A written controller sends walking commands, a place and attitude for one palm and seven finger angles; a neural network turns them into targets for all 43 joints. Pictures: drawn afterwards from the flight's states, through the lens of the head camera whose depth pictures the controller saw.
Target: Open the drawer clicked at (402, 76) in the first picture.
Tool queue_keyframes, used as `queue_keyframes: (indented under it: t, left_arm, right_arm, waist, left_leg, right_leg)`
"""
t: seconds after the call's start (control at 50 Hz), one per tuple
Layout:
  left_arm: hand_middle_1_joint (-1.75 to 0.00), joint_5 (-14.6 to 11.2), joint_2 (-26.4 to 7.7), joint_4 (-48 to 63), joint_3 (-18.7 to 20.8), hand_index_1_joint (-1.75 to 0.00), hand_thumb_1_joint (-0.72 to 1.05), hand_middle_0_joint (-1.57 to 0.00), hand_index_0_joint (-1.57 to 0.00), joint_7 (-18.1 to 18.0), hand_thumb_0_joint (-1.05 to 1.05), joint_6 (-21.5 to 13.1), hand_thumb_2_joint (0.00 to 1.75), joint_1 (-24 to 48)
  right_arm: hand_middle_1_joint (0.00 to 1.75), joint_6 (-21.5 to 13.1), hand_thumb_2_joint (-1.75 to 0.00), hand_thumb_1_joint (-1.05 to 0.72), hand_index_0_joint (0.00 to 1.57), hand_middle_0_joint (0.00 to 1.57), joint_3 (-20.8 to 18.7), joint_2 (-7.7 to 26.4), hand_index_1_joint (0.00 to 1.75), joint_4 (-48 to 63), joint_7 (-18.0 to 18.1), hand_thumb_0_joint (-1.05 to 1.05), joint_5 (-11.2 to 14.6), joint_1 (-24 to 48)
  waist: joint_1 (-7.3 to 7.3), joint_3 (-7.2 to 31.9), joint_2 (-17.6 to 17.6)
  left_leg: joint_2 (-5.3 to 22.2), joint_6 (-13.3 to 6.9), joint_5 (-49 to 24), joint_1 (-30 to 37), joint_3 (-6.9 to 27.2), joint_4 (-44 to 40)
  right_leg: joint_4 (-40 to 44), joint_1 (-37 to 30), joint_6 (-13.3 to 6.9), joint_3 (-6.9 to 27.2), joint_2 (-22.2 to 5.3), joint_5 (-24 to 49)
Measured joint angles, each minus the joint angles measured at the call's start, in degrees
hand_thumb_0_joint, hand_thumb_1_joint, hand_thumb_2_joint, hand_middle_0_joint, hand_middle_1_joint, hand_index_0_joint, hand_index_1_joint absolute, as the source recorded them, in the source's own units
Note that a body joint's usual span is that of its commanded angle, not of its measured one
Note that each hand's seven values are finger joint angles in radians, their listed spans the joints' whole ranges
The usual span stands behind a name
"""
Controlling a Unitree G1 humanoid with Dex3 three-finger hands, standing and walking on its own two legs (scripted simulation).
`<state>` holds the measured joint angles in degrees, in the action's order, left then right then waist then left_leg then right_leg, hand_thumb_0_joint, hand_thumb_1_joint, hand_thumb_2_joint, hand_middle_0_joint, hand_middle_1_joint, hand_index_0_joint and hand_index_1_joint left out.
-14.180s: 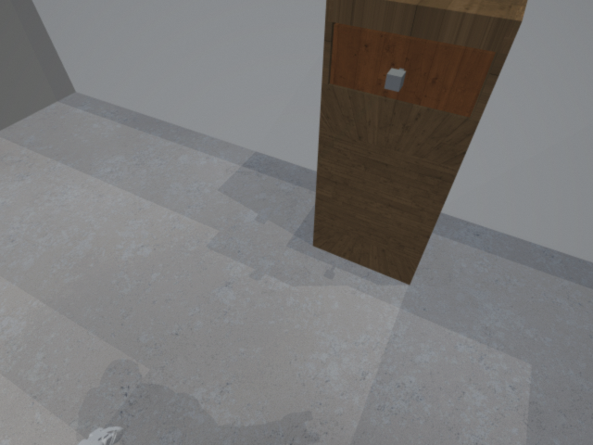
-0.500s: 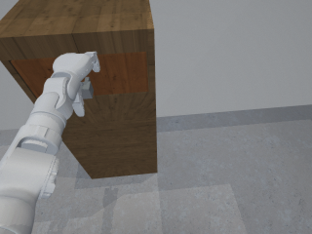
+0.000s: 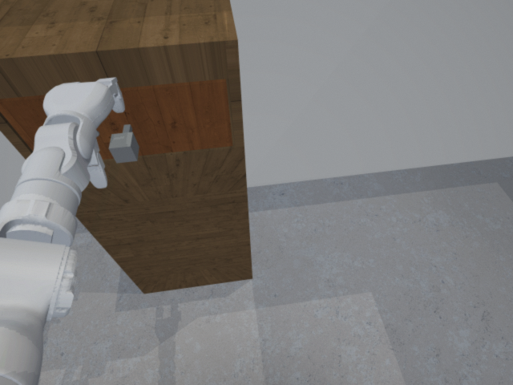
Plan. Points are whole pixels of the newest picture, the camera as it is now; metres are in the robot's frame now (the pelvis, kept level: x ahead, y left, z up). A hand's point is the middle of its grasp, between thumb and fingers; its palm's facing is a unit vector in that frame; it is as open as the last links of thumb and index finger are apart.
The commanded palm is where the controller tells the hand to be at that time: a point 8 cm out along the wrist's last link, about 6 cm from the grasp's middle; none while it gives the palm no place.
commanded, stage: lower the fingers behind the handle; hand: left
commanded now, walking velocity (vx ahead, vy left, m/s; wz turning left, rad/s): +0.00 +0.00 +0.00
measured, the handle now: (125, 140) +0.53 +0.22 +0.08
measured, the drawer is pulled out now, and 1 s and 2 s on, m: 0.00 0.00 0.00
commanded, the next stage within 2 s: lift the fingers back up to retry in 1.28 s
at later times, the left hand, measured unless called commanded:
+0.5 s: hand (103, 153) +0.48 +0.24 +0.09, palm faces -0.07 +0.00 -1.00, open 13.9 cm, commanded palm +0.47 +0.24 +0.15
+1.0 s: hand (107, 152) +0.49 +0.24 +0.09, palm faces +0.01 +0.00 -1.00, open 13.6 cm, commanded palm +0.47 +0.24 +0.12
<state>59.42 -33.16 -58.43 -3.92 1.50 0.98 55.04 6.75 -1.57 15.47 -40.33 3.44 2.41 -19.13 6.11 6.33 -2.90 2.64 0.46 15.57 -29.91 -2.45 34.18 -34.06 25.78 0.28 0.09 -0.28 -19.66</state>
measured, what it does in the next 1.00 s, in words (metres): stands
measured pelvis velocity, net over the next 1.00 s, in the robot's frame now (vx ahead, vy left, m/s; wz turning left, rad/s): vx -0.01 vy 0.01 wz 0.00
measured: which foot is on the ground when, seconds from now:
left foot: down 0.00-1.00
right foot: down 0.00-1.00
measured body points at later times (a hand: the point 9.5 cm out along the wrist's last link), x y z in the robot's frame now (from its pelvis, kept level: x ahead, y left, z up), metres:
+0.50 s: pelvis -0.01 +0.01 -0.01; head +0.05 +0.00 +0.44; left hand +0.48 +0.24 +0.15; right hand +0.03 -0.25 -0.14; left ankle +0.01 +0.13 -0.73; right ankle -0.04 -0.12 -0.73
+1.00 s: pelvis -0.01 +0.01 -0.01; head +0.06 +0.01 +0.43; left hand +0.49 +0.23 +0.14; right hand +0.00 -0.27 -0.14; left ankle +0.01 +0.13 -0.73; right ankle -0.04 -0.12 -0.73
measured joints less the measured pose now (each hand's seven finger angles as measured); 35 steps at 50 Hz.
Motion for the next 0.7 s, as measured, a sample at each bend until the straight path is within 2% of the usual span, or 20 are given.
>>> queue_keyframes:
  t: [0.1,0.2,0.26,0.34,0.4,0.46,0.54,0.58,0.7]
  left_arm:
    - [-1.21,-0.58,0.03,3.55,1.09,-1.2,-0.49,-0.32,-0.31,-0.62,0.0,-5.02,0.3,-4.32]
    - [-1.21,0.23,1.2,6.51,2.03,-1.2,-0.49,-0.33,-0.31,-5.75,0.0,-7.38,0.3,-6.66]
    - [-1.21,1.16,1.74,7.21,2.42,-1.2,-0.49,-0.33,-0.31,-9.43,0.0,-6.38,0.3,-6.46]
    - [-1.21,1.5,2.71,4.08,1.34,-1.2,-0.49,-0.33,-0.31,-12.3,0.0,-1.46,0.3,-3.96]
    - [-1.21,1.25,3.18,0.85,0.28,-1.2,-0.49,-0.32,-0.31,-11.58,0.0,2.47,0.3,-2.24]
    - [-1.2,0.8,3.6,-1.43,-0.66,-1.2,-0.49,-0.32,-0.31,-9.09,0.0,4.11,0.3,-1.45]
    - [-1.2,0.83,3.42,-1.89,-0.29,-1.21,-0.49,-0.32,-0.31,-6.72,0.0,2.68,0.3,-1.57]
    - [-1.2,1.0,2.48,-1.37,0.78,-1.21,-0.49,-0.32,-0.3,-6.39,0.0,0.22,0.3,-1.73]
    - [-1.2,1.47,1.85,-0.06,1.22,-1.22,-0.49,-0.32,-0.3,-8.89,0.0,-3.11,0.3,-2.25]
  right_arm:
    - [0.3,-0.13,-0.9,-0.91,0.2,0.21,-1.1,0.73,0.3,0.52,-0.06,0.01,-0.35,-1.02]
    - [0.3,-1.01,-0.9,-0.91,0.2,0.2,-2.03,0.75,0.3,-0.01,-0.81,0.01,-0.86,-0.99]
    - [0.3,-1.51,-0.9,-0.91,0.2,0.2,-2.39,0.4,0.3,-0.62,-1.53,0.01,-1.29,-0.66]
    - [0.3,-1.62,-0.9,-0.91,0.2,0.2,-2.26,-0.08,0.3,-1.55,-2.6,0.01,-1.4,0.02]
    - [0.3,-1.22,-0.9,-0.91,0.2,0.2,-1.69,-0.55,0.3,-1.67,-2.86,0.01,-1.27,0.46]
    - [0.3,-0.84,-0.9,-0.91,0.2,0.2,-1.08,-1.0,0.3,-1.34,-2.56,0.01,-1.17,0.54]
    - [0.3,-0.79,-0.9,-0.91,0.2,0.21,-0.46,-1.43,0.3,-0.56,-1.63,0.01,-1.21,0.2]
    - [0.3,-0.91,-0.9,-0.91,0.2,0.21,-0.32,-1.49,0.3,-0.23,-1.19,0.01,-1.29,-0.17]
    - [0.3,-1.33,-0.9,-0.91,0.2,0.21,-1.07,-0.99,0.3,-0.3,-1.27,0.01,-1.58,-1.79]
  waist:
    - [-0.51,-0.3,0.61]
    - [-0.79,-0.82,1.03]
    - [-0.84,-0.47,0.99]
    - [-0.69,0.26,0.42]
    - [-0.38,0.71,0.04]
    - [-0.01,0.84,-0.24]
    - [0.5,0.58,-0.14]
    - [0.56,0.45,0.06]
    - [-0.11,0.54,0.43]
  left_leg:
    - [0.13,-0.1,0.49,-1.16,-0.12,1.17]
    - [0.02,-0.29,1.05,-3.54,0.4,3.16]
    - [-0.05,-0.37,1.3,-5.04,0.65,4.18]
    - [-0.19,-0.51,1.53,-6.07,0.88,4.92]
    - [-0.26,-0.68,1.46,-5.95,0.66,4.71]
    - [-0.33,-0.81,1.33,-5.4,0.38,4.27]
    - [-0.35,-0.87,1.32,-5.19,0.1,4.2]
    - [-0.29,-0.85,1.42,-5.54,0.02,4.52]
    - [-0.12,-0.76,1.9,-7.68,0.19,6.07]
  right_leg:
    - [-0.74,1.01,0.12,0.17,0.09,-0.17]
    - [-2.11,2.87,0.27,-0.29,-0.01,-0.61]
    - [-2.84,4.13,0.35,-0.51,-0.08,-0.8]
    - [-3.24,4.9,0.52,-0.72,-0.2,-0.93]
    - [-3.1,4.89,0.66,-0.5,-0.29,-0.82]
    - [-2.79,4.5,0.77,-0.23,-0.36,-0.66]
    - [-3.01,4.52,0.86,0.05,-0.4,-0.71]
    - [-3.44,4.97,0.84,0.15,-0.36,-0.84]
    - [-4.93,7.03,0.72,0.05,-0.21,-1.33]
